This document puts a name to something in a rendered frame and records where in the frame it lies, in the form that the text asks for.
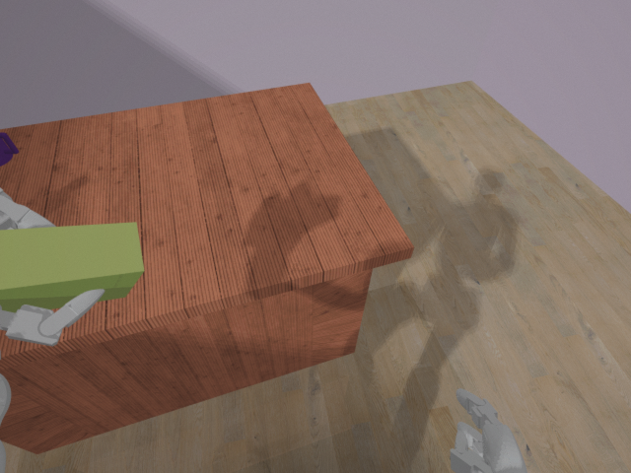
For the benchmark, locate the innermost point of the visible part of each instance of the sponge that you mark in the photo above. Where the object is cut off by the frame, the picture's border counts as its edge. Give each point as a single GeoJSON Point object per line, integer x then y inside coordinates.
{"type": "Point", "coordinates": [49, 267]}

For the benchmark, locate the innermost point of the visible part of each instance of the right robot hand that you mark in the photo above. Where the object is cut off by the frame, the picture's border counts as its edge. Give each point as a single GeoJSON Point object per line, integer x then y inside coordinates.
{"type": "Point", "coordinates": [494, 451]}

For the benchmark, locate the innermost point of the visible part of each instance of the table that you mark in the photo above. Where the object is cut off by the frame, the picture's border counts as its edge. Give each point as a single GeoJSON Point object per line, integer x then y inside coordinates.
{"type": "Point", "coordinates": [259, 231]}

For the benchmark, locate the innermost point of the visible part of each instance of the left robot hand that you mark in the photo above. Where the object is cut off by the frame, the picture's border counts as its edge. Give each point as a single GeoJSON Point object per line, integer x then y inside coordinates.
{"type": "Point", "coordinates": [31, 323]}

